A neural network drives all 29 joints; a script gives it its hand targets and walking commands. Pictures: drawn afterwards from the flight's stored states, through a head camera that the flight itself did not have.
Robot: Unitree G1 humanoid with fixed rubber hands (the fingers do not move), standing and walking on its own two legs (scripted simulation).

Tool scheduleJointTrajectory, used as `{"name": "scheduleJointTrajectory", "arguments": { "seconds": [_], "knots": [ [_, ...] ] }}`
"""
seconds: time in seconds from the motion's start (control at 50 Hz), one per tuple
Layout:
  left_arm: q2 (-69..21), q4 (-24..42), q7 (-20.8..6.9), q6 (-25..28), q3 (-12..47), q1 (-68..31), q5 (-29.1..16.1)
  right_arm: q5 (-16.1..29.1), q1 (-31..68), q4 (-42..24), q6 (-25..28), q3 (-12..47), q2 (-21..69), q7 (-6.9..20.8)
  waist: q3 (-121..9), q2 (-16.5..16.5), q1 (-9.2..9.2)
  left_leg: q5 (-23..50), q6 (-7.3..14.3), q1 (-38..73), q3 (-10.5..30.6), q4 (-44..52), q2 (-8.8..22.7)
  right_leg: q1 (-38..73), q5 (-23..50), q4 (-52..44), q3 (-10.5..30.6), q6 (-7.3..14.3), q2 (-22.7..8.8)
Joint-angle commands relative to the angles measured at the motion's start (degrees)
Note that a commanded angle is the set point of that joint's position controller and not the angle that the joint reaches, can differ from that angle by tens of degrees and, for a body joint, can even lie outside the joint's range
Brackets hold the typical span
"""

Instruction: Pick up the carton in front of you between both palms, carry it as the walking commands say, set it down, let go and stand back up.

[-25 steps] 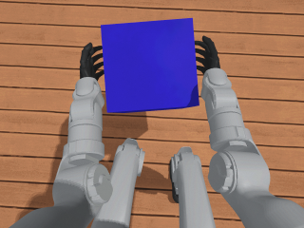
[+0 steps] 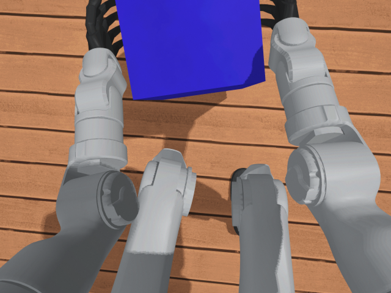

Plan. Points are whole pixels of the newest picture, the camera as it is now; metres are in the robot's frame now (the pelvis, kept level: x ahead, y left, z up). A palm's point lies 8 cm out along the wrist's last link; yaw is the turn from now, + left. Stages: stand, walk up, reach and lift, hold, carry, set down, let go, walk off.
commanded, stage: set down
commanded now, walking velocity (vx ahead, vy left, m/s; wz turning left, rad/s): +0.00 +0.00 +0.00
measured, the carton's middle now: (193, 42) +0.53 +0.08 -0.23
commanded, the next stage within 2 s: none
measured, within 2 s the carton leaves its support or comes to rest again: rests again in 0.50 s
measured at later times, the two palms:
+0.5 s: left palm (116, 56) +0.48 +0.22 -0.19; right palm (277, 30) +0.55 -0.08 -0.20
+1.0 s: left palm (117, 58) +0.48 +0.22 -0.20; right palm (278, 30) +0.56 -0.08 -0.21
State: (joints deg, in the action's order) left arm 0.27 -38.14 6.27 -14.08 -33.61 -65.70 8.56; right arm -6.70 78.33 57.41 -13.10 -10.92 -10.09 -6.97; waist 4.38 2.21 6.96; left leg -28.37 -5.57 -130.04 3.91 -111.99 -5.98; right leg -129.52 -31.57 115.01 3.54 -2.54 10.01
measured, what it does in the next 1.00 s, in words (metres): stands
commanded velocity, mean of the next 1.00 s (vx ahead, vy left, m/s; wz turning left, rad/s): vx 0.00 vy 0.00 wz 0.00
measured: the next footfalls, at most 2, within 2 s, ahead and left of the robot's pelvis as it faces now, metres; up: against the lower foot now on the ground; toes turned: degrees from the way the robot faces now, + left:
none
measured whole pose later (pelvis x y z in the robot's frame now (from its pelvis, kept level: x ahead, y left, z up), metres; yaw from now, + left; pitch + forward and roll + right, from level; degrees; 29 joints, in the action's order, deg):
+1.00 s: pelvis +0.00 -0.01 -0.04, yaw +1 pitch +38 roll +4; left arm 5.4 -51.2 0.2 -9.2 -32.8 -71.5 8.3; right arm -5.3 85.9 70.3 -8.6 -8.4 -15.7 -2.5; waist 15.5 2.1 7.9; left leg -31.2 -5.3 -129.3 1.9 -122.0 -3.7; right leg -129.9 -34.3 126.1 1.6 0.2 7.8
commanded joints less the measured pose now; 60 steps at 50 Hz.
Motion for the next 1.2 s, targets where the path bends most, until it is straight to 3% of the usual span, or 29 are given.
{"name": "scheduleJointTrajectory", "arguments": {
  "seconds": [0.0,0.08,0.18,0.32,0.6,1.06,1.14,1.18],
  "knots": [
    [-40.73,0.32,-14.69,1.41,28.37,-38.67,-6.96,6.58,30.75,-3.9,2.87,17.75,48.92,11.33,-67.51,5.37,4.6,17.57,1.14,36.84,-10.51,4.05,-0.69,33.37,13.07,-7.9,-5.69,1.46,0.05],
    [-41.04,4.49,-14.55,2.13,31.24,-42.96,-9.76,9.29,33.99,-7.04,3.44,20.35,49.73,11.37,-71.37,5.33,5.15,19.66,1.22,38.05,-10.42,1.91,-0.44,33.64,14.5,-5.25,-5.94,1.67,-0.27],
    [-42.0,2.48,-14.81,2.34,32.73,-40.54,-10.96,10.09,31.65,-6.34,4.2,21.34,51.37,11.8,-66.14,5.24,5.11,24.92,1.41,38.5,-9.72,-0.37,-0.71,30.72,18.45,-2.92,-5.57,1.66,0.08],
    [-40.88,-2.24,-15.36,2.95,29.23,-37.0,-8.84,7.63,27.67,-1.01,5.04,17.9,49.1,12.45,-56.88,4.54,4.0,22.13,1.55,34.18,-8.99,-1.17,-1.0,24.46,15.6,-2.38,-5.1,2.33,0.02],
    [-33.98,-5.63,-14.46,5.61,25.66,-38.92,-7.64,9.54,31.88,0.92,7.14,17.7,42.33,12.54,-48.52,5.2,5.41,18.12,2.72,28.45,-8.56,-3.14,-0.21,22.22,13.33,-0.82,-3.29,2.89,-0.45],
    [-21.55,-14.96,-15.1,5.04,13.09,-31.25,-0.83,1.96,25.69,10.37,5.63,8.0,27.23,13.92,-30.98,5.07,2.92,8.2,4.07,18.33,-7.2,-3.29,0.87,17.87,5.74,-2.03,-1.13,4.4,-2.07],
    [-18.32,-16.5,-13.92,6.05,10.72,-29.15,-0.4,2.1,26.46,9.66,6.11,8.24,22.59,13.01,-31.93,5.15,3.31,8.84,3.52,19.18,-7.78,-3.76,1.31,19.67,6.38,-1.71,-1.04,3.61,-2.72],
    [-11.91,-18.15,-12.13,7.06,8.12,-25.72,-0.48,2.6,25.77,9.33,6.72,7.96,15.37,11.44,-33.21,5.08,3.67,9.37,3.05,20.03,-8.26,-3.9,1.9,21.27,7.03,-1.57,-0.92,2.97,-3.37]
  ]
}}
